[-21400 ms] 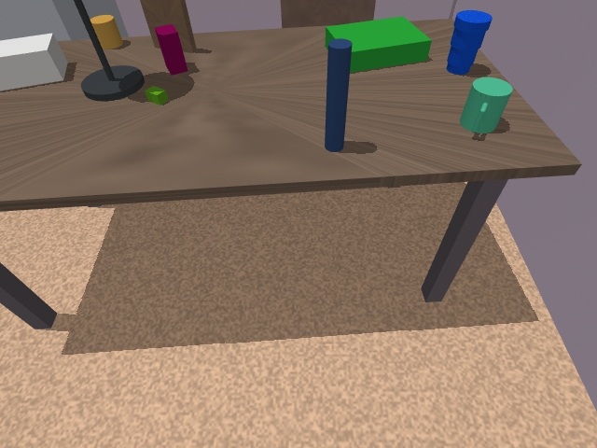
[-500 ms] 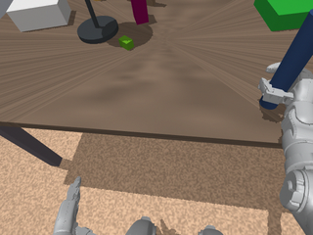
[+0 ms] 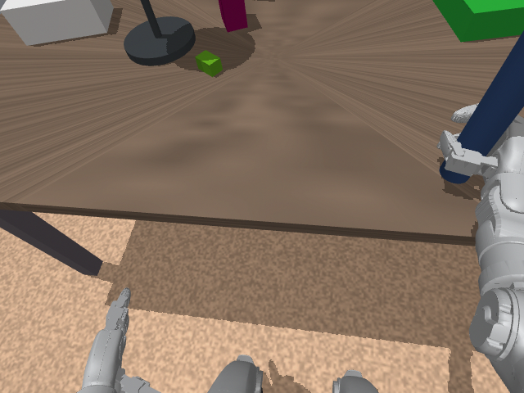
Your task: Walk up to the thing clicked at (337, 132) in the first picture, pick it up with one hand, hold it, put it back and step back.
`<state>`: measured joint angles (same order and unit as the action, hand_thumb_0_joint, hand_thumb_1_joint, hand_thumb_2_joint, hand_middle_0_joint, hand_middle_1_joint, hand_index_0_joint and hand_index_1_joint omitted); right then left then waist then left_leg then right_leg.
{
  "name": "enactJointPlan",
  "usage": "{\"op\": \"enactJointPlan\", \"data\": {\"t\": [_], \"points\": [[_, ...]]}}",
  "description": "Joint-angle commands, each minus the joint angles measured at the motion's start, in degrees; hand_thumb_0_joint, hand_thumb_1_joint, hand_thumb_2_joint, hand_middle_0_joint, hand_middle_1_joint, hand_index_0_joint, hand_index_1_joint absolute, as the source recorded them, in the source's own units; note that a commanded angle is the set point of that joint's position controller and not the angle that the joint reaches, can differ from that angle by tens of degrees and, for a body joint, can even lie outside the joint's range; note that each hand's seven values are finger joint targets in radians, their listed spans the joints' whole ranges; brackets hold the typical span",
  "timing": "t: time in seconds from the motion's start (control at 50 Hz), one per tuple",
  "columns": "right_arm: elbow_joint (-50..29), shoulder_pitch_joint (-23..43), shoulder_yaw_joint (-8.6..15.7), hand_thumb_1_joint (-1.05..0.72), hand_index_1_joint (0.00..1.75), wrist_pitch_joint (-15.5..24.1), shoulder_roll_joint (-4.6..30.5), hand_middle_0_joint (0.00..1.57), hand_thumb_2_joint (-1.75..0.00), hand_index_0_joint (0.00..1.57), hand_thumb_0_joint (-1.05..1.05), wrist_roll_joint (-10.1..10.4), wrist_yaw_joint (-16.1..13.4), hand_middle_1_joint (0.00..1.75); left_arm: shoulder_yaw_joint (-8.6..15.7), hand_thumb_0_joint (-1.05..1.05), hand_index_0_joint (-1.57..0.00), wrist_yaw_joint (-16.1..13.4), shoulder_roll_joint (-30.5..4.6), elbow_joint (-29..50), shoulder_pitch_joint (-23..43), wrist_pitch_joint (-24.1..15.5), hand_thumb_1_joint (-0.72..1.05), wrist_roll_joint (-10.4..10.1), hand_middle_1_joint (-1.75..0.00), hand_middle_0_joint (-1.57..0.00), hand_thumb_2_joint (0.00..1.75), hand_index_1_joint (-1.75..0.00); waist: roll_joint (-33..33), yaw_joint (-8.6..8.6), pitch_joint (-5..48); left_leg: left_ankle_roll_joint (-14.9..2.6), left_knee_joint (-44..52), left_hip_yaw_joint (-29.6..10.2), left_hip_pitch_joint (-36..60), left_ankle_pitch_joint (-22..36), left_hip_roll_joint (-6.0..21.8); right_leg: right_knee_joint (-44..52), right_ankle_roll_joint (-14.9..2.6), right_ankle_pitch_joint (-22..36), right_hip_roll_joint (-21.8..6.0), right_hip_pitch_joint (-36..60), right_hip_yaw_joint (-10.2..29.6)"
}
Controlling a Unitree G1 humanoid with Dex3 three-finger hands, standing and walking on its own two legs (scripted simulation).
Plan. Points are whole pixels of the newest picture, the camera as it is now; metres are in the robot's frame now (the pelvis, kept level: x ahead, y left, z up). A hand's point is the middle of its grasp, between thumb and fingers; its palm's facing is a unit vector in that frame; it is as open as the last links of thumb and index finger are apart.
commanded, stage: loosen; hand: right
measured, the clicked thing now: (492, 116) +0.48 -0.24 +0.13
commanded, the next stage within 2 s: open in 0.08 s
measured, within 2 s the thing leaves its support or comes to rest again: neither
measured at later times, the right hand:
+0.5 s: hand (459, 146) +0.48 -0.22 +0.07, palm faces +0.24 +0.97 +0.00, open 10.9 cm
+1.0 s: hand out of the picture +0.48 -0.28 +0.17, palm faces +0.31 +0.95 -0.03, open 16.8 cm
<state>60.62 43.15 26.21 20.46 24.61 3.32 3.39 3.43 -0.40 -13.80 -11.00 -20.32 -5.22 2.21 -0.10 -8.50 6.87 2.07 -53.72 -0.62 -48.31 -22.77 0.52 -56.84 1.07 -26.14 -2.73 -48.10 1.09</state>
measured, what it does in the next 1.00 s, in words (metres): stands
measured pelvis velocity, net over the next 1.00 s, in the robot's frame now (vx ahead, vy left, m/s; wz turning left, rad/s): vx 0.01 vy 0.00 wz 0.00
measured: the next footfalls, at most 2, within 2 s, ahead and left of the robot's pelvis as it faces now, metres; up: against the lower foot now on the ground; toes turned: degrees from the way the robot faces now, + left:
none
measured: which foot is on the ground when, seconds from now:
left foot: down 0.00-1.00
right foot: down 0.00-1.00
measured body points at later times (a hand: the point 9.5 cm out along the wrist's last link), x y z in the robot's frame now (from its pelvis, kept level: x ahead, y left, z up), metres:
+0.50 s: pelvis +0.00 +0.00 -0.01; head +0.09 -0.02 +0.43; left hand +0.15 +0.27 -0.03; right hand +0.46 -0.27 +0.07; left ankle +0.03 +0.14 -0.68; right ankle +0.01 -0.13 -0.68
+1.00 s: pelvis +0.01 +0.00 +0.01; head +0.08 -0.02 +0.46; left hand +0.15 +0.26 -0.03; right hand +0.46 -0.33 +0.17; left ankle +0.03 +0.14 -0.68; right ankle +0.01 -0.13 -0.68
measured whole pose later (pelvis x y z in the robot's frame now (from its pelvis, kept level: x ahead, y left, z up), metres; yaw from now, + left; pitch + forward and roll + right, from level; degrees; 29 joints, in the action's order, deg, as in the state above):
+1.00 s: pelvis +0.01 +0.00 +0.01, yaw +0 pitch +14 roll +2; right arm 55.5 45.5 28.8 12.5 31.6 3.8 5.7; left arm 1.8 -1.7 -14.7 -14.1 -21.3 -1.9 0.4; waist 1.0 -6.9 6.7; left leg 2.2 -49.2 -0.4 -41.5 -21.8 0.5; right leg -53.0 1.0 -25.5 -2.7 -41.7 1.1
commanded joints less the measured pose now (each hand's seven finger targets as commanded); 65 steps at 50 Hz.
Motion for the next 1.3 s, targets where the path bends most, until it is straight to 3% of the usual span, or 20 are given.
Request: {"op": "enactJointPlan", "data": {"t": [0.0, 0.04, 0.08, 0.1, 0.24, 0.3, 0.36, 0.64, 0.68, 0.76, 0.8, 0.82, 0.86, 0.92, 1.02, 1.08, 1.1, 1.14, 1.22, 1.28], "points": [[-10.97, 23.20, 0.35, -0.49, 1.23, 3.87, 11.32, 1.31, -1.09, 1.30, 0.00, 0.59, 0.23, 1.23, 4.30, 0.00, -0.07, -0.48, -7.67, 8.44, -1.80, -2.60, -0.52, 0.15, -0.05, -0.06, 0.03, -0.05, 5.61, -0.82, 23.30, -2.08, 4.46, 1.82, 10.61, 16.55, -1.89, 5.84, -1.18, 17.73, 1.40, 13.13, -0.54], [-14.34, 25.30, 1.11, -0.42, 1.07, 3.86, 14.04, 1.26, -0.93, 1.24, 0.00, 0.00, 0.25, 1.07, 5.20, 0.00, -0.06, -0.72, -9.20, 12.02, -0.95, -2.58, -0.52, 0.13, -0.05, -0.06, 0.03, -0.05, 6.57, -0.61, 28.51, -2.16, 3.74, 1.96, 12.15, 19.00, -1.86, 5.43, -0.91, 21.20, 1.21, 16.34, -0.49], [-10.53, 22.20, -0.45, -0.36, 0.96, 2.80, 10.34, 1.21, -0.77, 1.19, 0.00, 0.33, 0.75, 0.96, 5.12, 0.00, -0.06, -0.71, -9.26, 10.53, -3.15, -2.02, -0.52, 0.08, -0.05, -0.06, 0.04, -0.05, 5.39, -2.04, 25.35, -2.14, 3.84, 2.29, 10.44, 18.47, -2.02, 5.45, -0.93, 20.76, 1.03, 15.30, -0.20], [-12.73, 23.24, 1.41, -0.32, 0.94, 2.91, 13.50, 1.20, -0.71, 1.18, 0.00, 0.27, 0.51, 0.94, 5.18, 0.00, -0.06, -0.63, -9.28, 10.93, -2.93, -1.90, -0.52, -0.10, -0.06, -0.06, 0.03, -0.05, 6.24, -0.51, 26.00, -2.08, 4.05, 2.07, 11.36, 18.19, -1.86, 5.63, -0.92, 20.21, 1.20, 15.66, -0.45], [-10.94, 22.81, 0.61, 0.07, 0.68, 2.70, 12.56, 0.99, -0.41, 0.98, 0.00, 0.11, 0.43, 0.68, 5.27, 0.00, -0.05, -0.60, -8.78, 11.44, -2.79, -1.49, -0.54, -0.24, -0.05, -0.06, 0.05, -0.05, 4.36, -1.09, 22.76, -1.96, 4.65, 1.55, 10.66, 13.82, -1.66, 5.73, -1.51, 13.65, 1.43, 11.69, -0.89], [-16.18, 26.56, 2.09, 0.20, 0.56, 3.29, 15.41, 0.90, -0.28, 0.88, 0.00, 0.22, 0.30, 0.55, 5.19, 0.00, -0.05, -0.63, -9.27, 13.73, -1.17, -1.69, -0.55, -0.08, -0.05, -0.05, 0.06, -0.05, 7.14, 0.18, 28.00, -2.20, 3.92, 1.73, 11.52, 15.61, -1.75, 5.43, -1.04, 16.72, 1.39, 15.02, -0.65], [-13.32, 24.58, 1.41, 0.28, 0.44, 3.08, 13.94, 0.74, -0.20, 0.73, 0.00, 0.36, 0.29, 0.44, 4.63, 0.00, -0.05, -0.71, -8.70, 11.56, -2.88, -1.43, -0.55, 0.08, -0.05, -0.05, 0.06, -0.05, 6.78, -0.94, 26.32, -2.19, 3.86, 1.92, 10.67, 16.01, -1.87, 5.00, -1.04, 17.18, 1.39, 14.48, -0.65], [-11.97, 22.81, 2.02, 0.37, 0.20, 3.40, 14.36, 0.22, -0.18, 0.22, 0.00, 0.29, -0.01, 0.20, 4.04, 0.00, -0.06, -0.67, -8.25, 12.68, -1.92, -0.97, -0.52, -0.07, -0.05, -0.06, 0.03, -0.05, 4.63, -0.59, 24.60, -2.01, 4.35, 2.03, 11.95, 15.47, -1.95, 5.37, -1.35, 16.11, 1.40, 12.73, -0.61], [-18.26, 26.69, 4.23, 0.38, 0.18, 3.81, 19.93, 0.19, -0.15, 0.19, 0.00, -0.04, -0.18, 0.18, 5.48, 0.00, -0.06, -1.01, -10.37, 15.66, -1.23, -1.00, -0.52, -0.19, -0.05, -0.06, 0.03, -0.05, 6.63, -0.12, 30.56, -1.93, 4.46, 1.65, 14.99, 17.53, -1.72, 5.36, -1.25, 17.89, 1.45, 15.70, -0.87], [-20.07, 26.75, 3.89, 0.43, 0.09, 2.42, 20.29, 0.12, -0.07, 0.11, 0.00, 0.16, 0.09, 0.09, 1.92, 0.00, -0.05, -0.67, -7.16, 11.32, -4.44, 0.05, -0.53, -0.54, -0.05, -0.06, 0.04, -0.05, 9.95, 1.78, 28.30, -2.22, 5.15, 1.70, 16.02, 19.25, -1.76, 6.73, -0.74, 21.04, 1.88, 17.69, -1.08], [-24.04, 29.50, 6.00, 0.44, 0.06, 1.75, 25.12, 0.10, -0.04, 0.09, 0.00, 0.21, -0.08, 0.06, 4.33, 0.00, -0.05, -1.21, -9.98, 14.18, -1.47, 0.04, -0.52, -0.96, -0.05, -0.06, 0.03, -0.05, 10.91, 2.10, 32.84, -2.29, 5.52, 1.75, 18.42, 20.90, -1.71, 7.30, -0.54, 23.58, 1.67, 21.15, -0.92], [-23.27, 29.64, 6.26, 0.46, 0.05, 1.01, 26.87, 0.10, -0.03, 0.09, 0.00, -0.12, -0.16, 0.05, 6.09, 0.00, -0.05, -1.66, -11.57, 12.56, -1.54, 0.28, -0.53, -0.98, -0.04, -0.05, 0.04, -0.05, 11.18, 2.10, 30.80, -2.31, 6.15, 1.74, 18.42, 20.41, -1.63, 7.75, -0.57, 22.78, 1.65, 21.14, -1.19], [-18.21, 25.90, 4.15, 0.48, 0.05, -1.17, 23.77, 0.10, -0.03, 0.09, 0.00, 0.09, 0.55, 0.05, 3.78, 0.00, -0.05, -1.54, -9.43, 5.29, -5.32, 1.01, -0.52, -0.92, -0.05, -0.05, 0.03, -0.05, 11.66, 2.12, 22.84, -2.55, 7.60, 2.31, 16.20, 17.98, -1.86, 9.52, -0.29, 21.69, 1.58, 19.52, -0.90], [-21.52, 31.15, 3.53, 0.48, 0.04, -3.38, 24.36, 0.08, -0.02, 0.07, 0.00, 0.91, 2.21, 0.04, 2.20, 0.00, -0.05, -1.97, -8.51, 7.92, 2.98, -0.12, -0.53, -1.81, -0.04, -0.05, 0.03, -0.04, 11.85, 3.24, 27.75, -2.55, 8.92, 2.53, 19.08, 19.11, -1.75, 10.87, -0.26, 23.65, 1.16, 23.68, -0.60], [-12.78, 25.59, 0.51, 0.47, 0.04, -10.19, 22.47, 0.08, -0.03, 0.07, 0.00, 1.99, 6.99, 0.04, 0.57, 0.00, -0.05, -2.78, -8.66, 2.17, 1.89, -0.72, -0.54, -3.02, -0.04, -0.05, 0.03, -0.05, 6.33, 2.15, 21.58, -2.16, 11.80, 3.30, 20.26, 19.97, -1.88, 13.89, -0.59, 25.48, 0.96, 24.09, -0.36], [-11.23, 24.12, 2.01, 0.50, 0.06, -13.79, 23.55, 0.06, -0.05, 0.06, 0.00, 3.44, 9.59, 0.06, -0.44, 0.00, -0.05, -2.91, -8.96, 4.23, 2.05, -1.12, -0.56, -3.68, -0.05, -0.06, 0.07, -0.06, 1.04, 2.47, 19.95, -1.68, 13.47, 3.28, 22.21, 21.09, -1.74, 15.31, -1.36, 24.82, 1.19, 23.79, -0.57], [-10.51, 20.02, 1.57, 0.53, 0.06, -13.43, 33.30, 0.06, -0.04, 0.07, 0.00, -3.28, 6.17, 0.06, 0.14, 0.00, -0.05, -2.15, -8.87, 6.69, 2.53, -0.32, -0.54, -3.82, -0.05, -0.06, 0.05, -0.05, -0.28, 6.39, 16.64, -1.77, 14.89, 3.17, 23.73, 19.05, -1.33, 16.85, -0.93, 23.14, 1.86, 22.29, -1.87], [-6.98, 18.06, -1.09, 0.57, 0.06, -14.46, 26.94, 0.06, -0.04, 0.06, 0.00, -2.16, 4.07, 0.06, 1.85, 0.00, -0.05, -1.45, -9.43, 2.63, -4.14, 0.83, -0.53, -4.25, -0.04, -0.05, 0.05, -0.05, -0.92, 3.51, 12.18, -1.80, 16.10, 3.39, 22.04, 17.27, -1.66, 18.90, -1.19, 20.44, 1.74, 23.28, -2.21], [-16.72, 22.74, 2.42, 0.60, 0.06, -15.09, 36.93, 0.06, -0.03, 0.06, 0.00, -4.00, 1.75, 0.06, 2.65, 0.00, -0.05, 0.45, -9.01, 0.18, -4.46, 1.64, -0.52, -4.65, -0.04, -0.05, 0.04, -0.04, 3.09, 5.88, 13.38, -1.70, 17.98, 2.22, 24.57, 17.20, -0.47, 19.75, -1.69, 19.26, 2.77, 24.39, -3.35], [-20.44, 23.28, 4.12, 0.61, 0.05, -14.68, 39.36, 0.06, -0.03, 0.05, 0.00, -4.59, -0.36, 0.05, 3.49, 0.00, -0.06, 0.99, -9.42, -0.98, -0.95, 1.12, -0.50, -4.89, -0.04, -0.05, 0.03, -0.03, 6.61, 7.08, 15.63, -2.14, 18.36, 2.44, 25.84, 16.52, -0.58, 20.58, -1.04, 19.74, 2.70, 26.87, -3.07]]}}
